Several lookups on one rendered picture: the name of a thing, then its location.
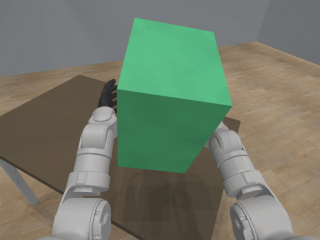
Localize carton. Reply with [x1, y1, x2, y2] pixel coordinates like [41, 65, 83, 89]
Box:
[117, 17, 233, 173]

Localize table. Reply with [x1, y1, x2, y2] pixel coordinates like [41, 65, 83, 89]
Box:
[0, 74, 241, 240]

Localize left robot forearm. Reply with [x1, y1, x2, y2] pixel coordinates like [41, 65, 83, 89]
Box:
[52, 106, 118, 236]

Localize robot left upper arm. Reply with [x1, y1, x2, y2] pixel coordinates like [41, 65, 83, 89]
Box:
[35, 198, 111, 240]

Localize right robot forearm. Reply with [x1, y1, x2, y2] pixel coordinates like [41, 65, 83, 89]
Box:
[204, 121, 294, 232]

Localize robot right upper arm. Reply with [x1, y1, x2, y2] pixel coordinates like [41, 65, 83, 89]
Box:
[230, 194, 319, 240]

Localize robot left hand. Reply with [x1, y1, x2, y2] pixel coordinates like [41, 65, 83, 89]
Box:
[98, 79, 118, 113]

